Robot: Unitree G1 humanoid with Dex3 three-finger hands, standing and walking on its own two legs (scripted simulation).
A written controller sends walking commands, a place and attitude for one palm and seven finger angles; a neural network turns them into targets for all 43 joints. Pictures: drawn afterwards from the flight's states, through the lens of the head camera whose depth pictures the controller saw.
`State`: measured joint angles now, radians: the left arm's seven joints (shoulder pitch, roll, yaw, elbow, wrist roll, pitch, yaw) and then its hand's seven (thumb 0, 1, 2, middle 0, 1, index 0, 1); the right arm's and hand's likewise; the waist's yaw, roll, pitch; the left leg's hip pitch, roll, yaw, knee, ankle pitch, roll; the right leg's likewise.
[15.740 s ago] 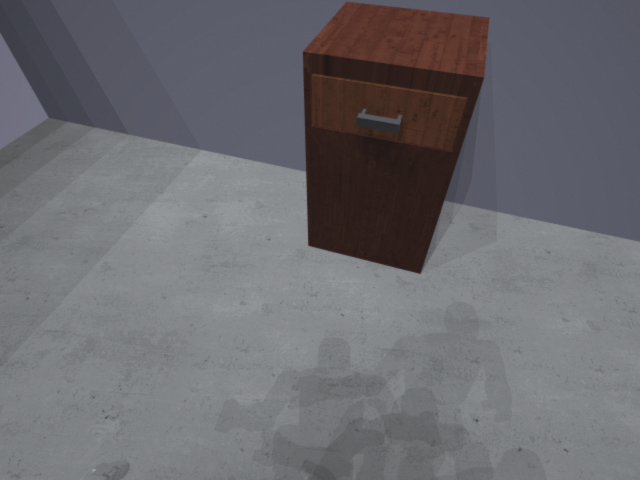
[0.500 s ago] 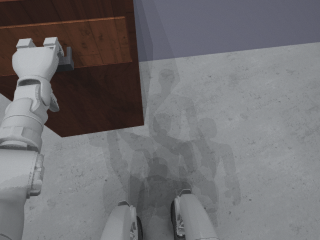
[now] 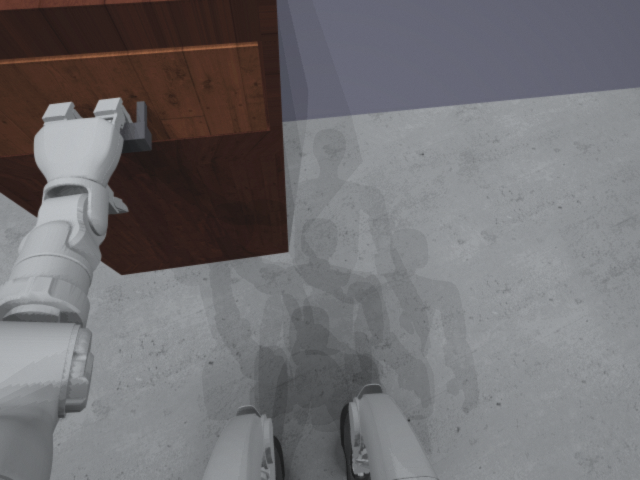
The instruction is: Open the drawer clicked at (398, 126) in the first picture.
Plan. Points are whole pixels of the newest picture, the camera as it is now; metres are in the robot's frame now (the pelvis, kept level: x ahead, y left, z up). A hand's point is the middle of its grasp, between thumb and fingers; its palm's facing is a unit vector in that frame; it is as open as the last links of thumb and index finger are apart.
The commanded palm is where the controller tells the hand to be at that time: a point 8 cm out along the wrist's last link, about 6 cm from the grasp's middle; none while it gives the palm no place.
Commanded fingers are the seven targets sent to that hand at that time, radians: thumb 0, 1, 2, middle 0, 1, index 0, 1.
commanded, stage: close the thumb around the handle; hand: left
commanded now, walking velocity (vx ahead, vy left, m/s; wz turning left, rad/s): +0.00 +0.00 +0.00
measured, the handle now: (100, 126) +0.56 +0.26 +0.00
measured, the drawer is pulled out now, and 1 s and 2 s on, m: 0.00 0.06 0.18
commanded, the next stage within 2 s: pull the drawer open in 0.40 s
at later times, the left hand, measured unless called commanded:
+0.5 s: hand (103, 177) +0.50 +0.25 -0.02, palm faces -0.06 -0.03 -1.00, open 6.3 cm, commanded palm +0.48 +0.23 +0.03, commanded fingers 0.00 0.90 0.90 -0.40 -1.35 -0.40 -1.35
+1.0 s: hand (102, 215) +0.44 +0.25 -0.02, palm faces -0.05 -0.04 -1.00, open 6.3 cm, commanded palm +0.41 +0.23 +0.03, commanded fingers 0.00 0.90 0.90 -0.40 -1.35 -0.40 -1.35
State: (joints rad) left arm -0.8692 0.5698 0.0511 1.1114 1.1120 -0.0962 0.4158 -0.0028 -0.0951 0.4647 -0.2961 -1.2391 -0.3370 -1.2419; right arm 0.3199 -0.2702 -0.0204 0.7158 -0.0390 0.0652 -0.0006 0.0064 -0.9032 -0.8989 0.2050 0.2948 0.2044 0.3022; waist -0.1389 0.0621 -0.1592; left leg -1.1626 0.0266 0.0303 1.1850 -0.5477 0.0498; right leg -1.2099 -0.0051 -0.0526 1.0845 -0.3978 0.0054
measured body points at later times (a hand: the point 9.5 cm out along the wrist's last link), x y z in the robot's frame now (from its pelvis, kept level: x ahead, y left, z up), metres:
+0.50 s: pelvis +0.02 +0.00 +0.01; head +0.18 +0.01 +0.43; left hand +0.50 +0.25 +0.03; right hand +0.03 -0.27 -0.12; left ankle -0.01 +0.09 -0.64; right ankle +0.05 -0.13 -0.64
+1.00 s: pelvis +0.02 +0.00 +0.02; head +0.15 +0.00 +0.45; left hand +0.44 +0.25 +0.03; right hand +0.08 -0.27 -0.12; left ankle -0.01 +0.09 -0.64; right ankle +0.05 -0.13 -0.64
